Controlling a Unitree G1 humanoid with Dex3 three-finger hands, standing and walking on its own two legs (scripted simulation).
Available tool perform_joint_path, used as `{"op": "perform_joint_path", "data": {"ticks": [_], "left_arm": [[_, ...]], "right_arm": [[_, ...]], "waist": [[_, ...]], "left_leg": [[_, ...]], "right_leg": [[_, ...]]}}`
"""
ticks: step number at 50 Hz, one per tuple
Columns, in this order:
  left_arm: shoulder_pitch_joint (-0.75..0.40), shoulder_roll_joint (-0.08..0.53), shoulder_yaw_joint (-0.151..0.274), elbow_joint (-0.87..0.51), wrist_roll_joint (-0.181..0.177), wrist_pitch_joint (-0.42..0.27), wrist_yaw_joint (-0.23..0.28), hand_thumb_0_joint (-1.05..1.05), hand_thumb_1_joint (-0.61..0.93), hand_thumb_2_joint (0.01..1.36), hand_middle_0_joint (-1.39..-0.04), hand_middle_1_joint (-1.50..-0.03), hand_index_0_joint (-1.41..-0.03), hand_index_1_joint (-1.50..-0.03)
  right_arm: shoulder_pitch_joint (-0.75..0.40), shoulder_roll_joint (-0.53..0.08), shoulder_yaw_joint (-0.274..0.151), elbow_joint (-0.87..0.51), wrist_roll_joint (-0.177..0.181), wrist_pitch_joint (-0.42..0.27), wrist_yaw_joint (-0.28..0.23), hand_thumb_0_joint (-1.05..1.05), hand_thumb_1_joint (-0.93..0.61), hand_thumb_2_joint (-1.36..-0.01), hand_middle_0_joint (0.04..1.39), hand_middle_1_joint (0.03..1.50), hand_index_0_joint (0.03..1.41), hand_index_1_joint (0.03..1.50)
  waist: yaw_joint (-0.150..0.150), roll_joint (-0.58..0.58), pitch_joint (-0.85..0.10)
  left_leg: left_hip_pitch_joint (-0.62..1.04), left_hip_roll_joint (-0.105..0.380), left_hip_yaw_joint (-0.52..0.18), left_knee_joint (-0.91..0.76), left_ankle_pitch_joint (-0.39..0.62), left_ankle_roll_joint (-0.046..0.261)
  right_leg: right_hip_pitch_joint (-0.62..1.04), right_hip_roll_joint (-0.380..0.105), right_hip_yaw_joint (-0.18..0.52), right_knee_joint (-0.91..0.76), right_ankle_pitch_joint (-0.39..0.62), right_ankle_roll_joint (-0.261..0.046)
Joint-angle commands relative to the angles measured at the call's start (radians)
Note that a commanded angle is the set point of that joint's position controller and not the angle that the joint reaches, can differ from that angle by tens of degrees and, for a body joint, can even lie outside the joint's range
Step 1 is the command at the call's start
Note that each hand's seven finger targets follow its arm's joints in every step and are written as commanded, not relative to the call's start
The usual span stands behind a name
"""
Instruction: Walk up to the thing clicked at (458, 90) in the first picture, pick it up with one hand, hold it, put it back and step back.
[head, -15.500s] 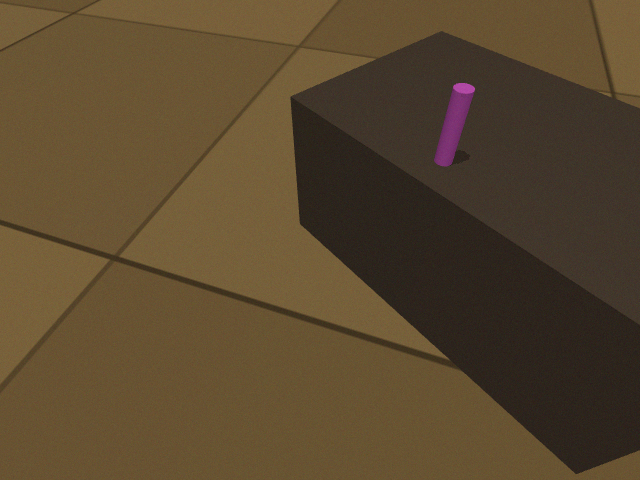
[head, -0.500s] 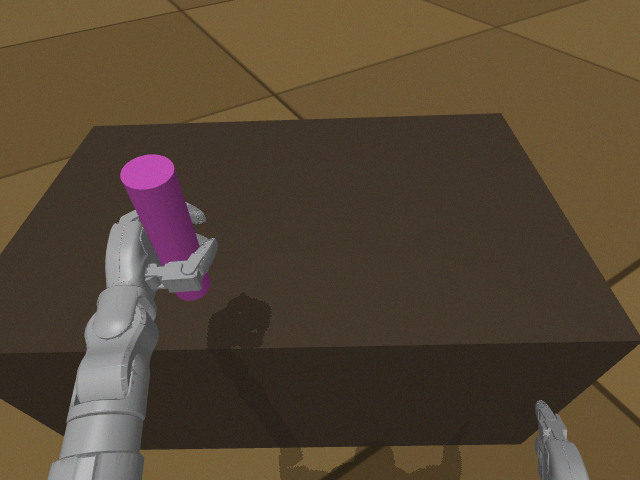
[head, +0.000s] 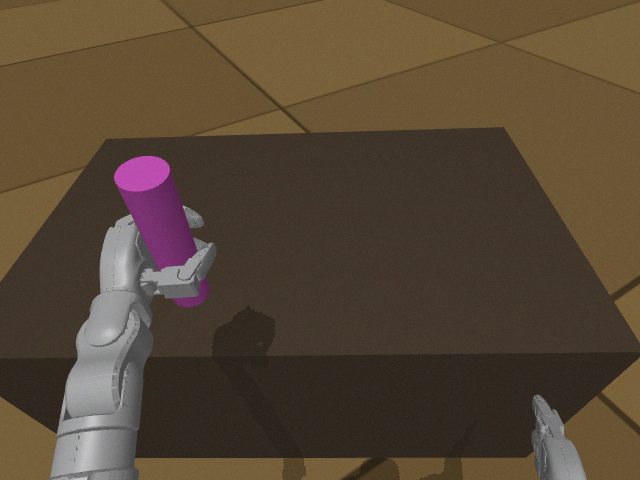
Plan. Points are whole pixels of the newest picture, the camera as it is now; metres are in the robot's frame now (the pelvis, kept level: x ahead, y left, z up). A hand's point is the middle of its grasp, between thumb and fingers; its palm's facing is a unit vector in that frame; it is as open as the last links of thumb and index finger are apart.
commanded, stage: hold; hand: left
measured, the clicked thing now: (171, 243) +0.33 +0.18 +0.17
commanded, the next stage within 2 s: none
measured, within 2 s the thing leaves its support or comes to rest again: neither
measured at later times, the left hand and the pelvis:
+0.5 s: hand (183, 251) +0.33 +0.17 +0.16, palm faces +0.12 -0.99 +0.00, open 6.5 cm; pelvis +0.01 +0.00 +0.01, yaw +0 degrees
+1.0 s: hand (185, 246) +0.33 +0.17 +0.16, palm faces +0.11 -0.99 +0.00, open 6.5 cm; pelvis +0.01 +0.00 +0.01, yaw +0 degrees
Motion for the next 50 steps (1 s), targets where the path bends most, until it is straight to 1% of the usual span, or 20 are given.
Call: {"op": "perform_joint_path", "data": {"ticks": [1, 2, 10, 12, 14, 22, 25, 28, 30, 32, 33, 34, 36, 39, 40, 43, 44, 46, 48, 50], "left_arm": [[-0.316, 0.146, 0.043, -0.247, -0.007, -0.059, -0.002, 0.000, 0.413, 1.281, -1.375, -1.451, -1.392, -1.451], [-0.346, 0.151, 0.051, -0.292, -0.013, -0.059, 0.001, 0.000, 0.421, 1.280, -1.379, -1.453, -1.395, -1.453], [-0.285, 0.123, 0.032, -0.287, -0.011, -0.018, -0.003, 0.000, 0.386, 1.276, -1.378, -1.456, -1.396, -1.456], [-0.269, 0.130, 0.040, -0.292, -0.011, -0.009, -0.004, 0.000, 0.401, 1.267, -1.367, -1.446, -1.386, -1.443], [-0.287, 0.133, 0.042, -0.319, -0.007, -0.006, -0.003, 0.000, 0.408, 1.261, -1.358, -1.438, -1.379, -1.434], [-0.320, 0.147, 0.055, -0.361, -0.002, -0.033, 0.014, 0.000, 0.408, 1.274, -1.343, -1.442, -1.366, -1.437], [-0.317, 0.114, 0.027, -0.322, -0.005, -0.028, 0.007, 0.000, 0.391, 1.277, -1.350, -1.444, -1.369, -1.443], [-0.275, 0.144, 0.065, -0.253, -0.005, -0.017, 0.003, 0.000, 0.402, 1.289, -1.367, -1.456, -1.387, -1.455], [-0.237, 0.065, -0.003, -0.198, -0.009, -0.010, -0.015, 0.000, 0.402, 1.304, -1.368, -1.466, -1.386, -1.466], [-0.312, 0.173, 0.091, -0.307, -0.019, -0.021, -0.006, 0.000, 0.405, 1.287, -1.376, -1.466, -1.398, -1.461], [-0.299, 0.144, 0.056, -0.260, -0.006, -0.017, -0.009, 0.000, 0.408, 1.288, -1.373, -1.460, -1.394, -1.456], [-0.283, 0.114, 0.028, -0.256, -0.007, -0.019, -0.015, 0.000, 0.385, 1.289, -1.369, -1.460, -1.390, -1.458], [-0.304, 0.169, 0.085, -0.297, -0.015, -0.040, -0.007, 0.000, 0.416, 1.275, -1.353, -1.443, -1.375, -1.439], [-0.309, 0.118, 0.031, -0.352, -0.008, -0.055, -0.002, 0.000, 0.400, 1.265, -1.331, -1.430, -1.353, -1.426], [-0.299, 0.136, 0.054, -0.325, -0.010, -0.056, 0.004, 0.000, 0.405, 1.267, -1.329, -1.426, -1.350, -1.423], [-0.310, 0.129, 0.039, -0.312, -0.004, -0.062, -0.003, 0.000, 0.421, 1.273, -1.344, -1.433, -1.364, -1.430], [-0.306, 0.148, 0.054, -0.285, 0.000, -0.059, -0.001, 0.000, 0.417, 1.281, -1.355, -1.445, -1.374, -1.443], [-0.332, 0.159, 0.064, -0.323, -0.005, -0.062, 0.002, 0.000, 0.423, 1.292, -1.359, -1.448, -1.376, -1.448], [-0.279, 0.141, 0.049, -0.257, -0.003, -0.052, 0.000, 0.000, 0.418, 1.300, -1.368, -1.465, -1.387, -1.463], [-0.277, 0.131, 0.041, -0.236, -0.003, -0.047, -0.007, 0.000, 0.426, 1.291, -1.358, -1.450, -1.377, -1.448]], "right_arm": [[-0.082, -0.100, -0.037, -0.127, -0.004, -0.067, -0.004, 0.000, 0.530, -0.053, 0.049, 0.050, 0.049, 0.050], [-0.127, -0.143, -0.067, -0.183, -0.003, -0.080, -0.008, 0.000, 0.529, -0.053, 0.049, 0.050, 0.049, 0.050], [-0.098, -0.108, -0.044, -0.119, -0.005, -0.091, 0.002, 0.000, 0.527, -0.054, 0.049, 0.050, 0.049, 0.050], [-0.116, -0.144, -0.081, -0.148, -0.004, -0.096, 0.002, 0.000, 0.532, -0.053, 0.049, 0.050, 0.049, 0.050], [-0.098, -0.120, -0.057, -0.123, -0.007, -0.093, 0.009, 0.000, 0.532, -0.052, 0.050, 0.050, 0.050, 0.050], [-0.121, -0.145, -0.088, -0.095, -0.012, -0.105, 0.006, 0.000, 0.530, -0.054, 0.050, 0.050, 0.050, 0.050], [-0.159, -0.119, -0.059, -0.086, -0.013, -0.112, 0.007, 0.000, 0.528, -0.055, 0.050, 0.050, 0.050, 0.050], [-0.143, -0.114, -0.056, -0.052, -0.012, -0.107, 0.007, 0.000, 0.530, -0.055, 0.050, 0.050, 0.050, 0.050], [-0.140, -0.091, -0.043, -0.010, -0.010, -0.098, 0.012, 0.000, 0.530, -0.055, 0.050, 0.050, 0.050, 0.050], [-0.203, -0.188, -0.100, -0.124, -0.012, -0.118, 0.004, 0.000, 0.528, -0.054, 0.050, 0.050, 0.050, 0.050], [-0.122, -0.107, -0.048, -0.015, -0.011, -0.103, 0.013, 0.000, 0.529, -0.054, 0.050, 0.050, 0.050, 0.050], [-0.129, -0.091, -0.040, -0.023, -0.009, -0.099, 0.016, 0.000, 0.531, -0.054, 0.050, 0.050, 0.050, 0.050], [-0.170, -0.176, -0.106, -0.072, -0.011, -0.111, 0.004, 0.000, 0.530, -0.054, 0.050, 0.050, 0.050, 0.050], [-0.158, -0.113, -0.055, -0.065, -0.012, -0.108, 0.012, 0.000, 0.529, -0.055, 0.050, 0.050, 0.050, 0.050], [-0.171, -0.148, -0.084, -0.066, -0.012, -0.110, 0.005, 0.000, 0.527, -0.056, 0.050, 0.050, 0.050, 0.050], [-0.195, -0.112, -0.052, -0.049, -0.012, -0.106, 0.008, 0.000, 0.533, -0.054, 0.050, 0.050, 0.050, 0.050], [-0.184, -0.144, -0.080, -0.041, -0.014, -0.105, 0.002, 0.000, 0.529, -0.055, 0.050, 0.050, 0.050, 0.050], [-0.179, -0.102, -0.041, -0.047, -0.012, -0.103, 0.004, 0.000, 0.531, -0.056, 0.050, 0.050, 0.050, 0.050], [-0.147, -0.137, -0.076, 0.006, -0.014, -0.102, -0.001, 0.000, 0.529, -0.055, 0.050, 0.050, 0.050, 0.050], [-0.183, -0.132, -0.068, -0.023, -0.013, -0.101, 0.001, 0.000, 0.535, -0.054, 0.050, 0.050, 0.050, 0.050]], "waist": [[0.003, -0.029, -0.156], [-0.002, -0.047, -0.192], [0.007, -0.034, -0.136], [0.002, -0.047, -0.150], [0.013, -0.010, -0.163], [0.004, -0.003, -0.178], [0.005, -0.023, -0.149], [0.012, -0.039, -0.146], [0.007, -0.050, -0.097], [0.005, -0.085, -0.185], [0.007, -0.035, -0.132], [0.005, -0.039, -0.108], [-0.002, -0.080, -0.185], [0.006, -0.030, -0.191], [0.002, -0.050, -0.183], [0.009, -0.032, -0.158], [-0.003, -0.040, -0.177], [0.008, -0.029, -0.194], [-0.003, -0.043, -0.163], [0.001, -0.035, -0.132]], "left_leg": [[0.096, -0.024, 0.020, -0.117, 0.145, 0.022], [0.120, -0.022, 0.019, -0.115, 0.170, 0.023], [0.120, -0.020, 0.009, -0.143, 0.168, 0.020], [0.127, -0.021, 0.014, -0.140, 0.188, 0.021], [0.138, -0.015, 0.007, -0.146, 0.234, 0.013], [0.161, -0.019, 0.009, -0.150, 0.204, 0.017], [0.156, -0.017, 0.007, -0.150, 0.217, 0.018], [0.147, -0.021, 0.009, -0.154, 0.214, 0.021], [0.130, -0.026, 0.013, -0.161, 0.185, 0.023], [0.164, -0.023, 0.010, -0.161, 0.199, 0.027], [0.146, -0.029, 0.017, -0.164, 0.186, 0.026], [0.138, -0.032, 0.022, -0.163, 0.174, 0.027], [0.169, -0.031, 0.018, -0.153, 0.208, 0.031], [0.178, -0.028, 0.018, -0.154, 0.246, 0.024], [0.179, -0.024, 0.012, -0.156, 0.252, 0.024], [0.168, -0.025, 0.013, -0.163, 0.232, 0.022], [0.182, -0.024, 0.014, -0.165, 0.229, 0.023], [0.186, -0.028, 0.016, -0.163, 0.233, 0.026], [0.184, -0.025, 0.014, -0.167, 0.247, 0.025], [0.169, -0.026, 0.016, -0.174, 0.231, 0.022]], "right_leg": [[0.017, 0.019, -0.037, -0.131, 0.157, -0.016], [0.037, 0.020, -0.039, -0.128, 0.183, -0.015], [0.040, 0.025, -0.051, -0.145, 0.178, -0.020], [0.049, 0.024, -0.047, -0.145, 0.198, -0.019], [0.060, 0.027, -0.053, -0.136, 0.232, -0.023], [0.070, 0.024, -0.045, -0.154, 0.210, -0.020], [0.066, 0.024, -0.046, -0.157, 0.223, -0.019], [0.076, 0.022, -0.047, -0.167, 0.221, -0.018], [0.044, 0.021, -0.045, -0.178, 0.194, -0.018], [0.088, 0.021, -0.045, -0.179, 0.211, -0.013], [0.060, 0.018, -0.043, -0.183, 0.200, -0.017], [0.049, 0.015, -0.038, -0.192, 0.188, -0.014], [0.085, 0.013, -0.037, -0.185, 0.226, -0.008], [0.093, 0.017, -0.041, -0.174, 0.257, -0.014], [0.093, 0.020, -0.045, -0.169, 0.263, -0.012], [0.084, 0.019, -0.043, -0.179, 0.245, -0.014], [0.082, 0.019, -0.041, -0.180, 0.243, -0.014], [0.105, 0.015, -0.040, -0.189, 0.245, -0.013], [0.094, 0.019, -0.044, -0.181, 0.261, -0.014], [0.078, 0.020, -0.045, -0.190, 0.244, -0.016]]}}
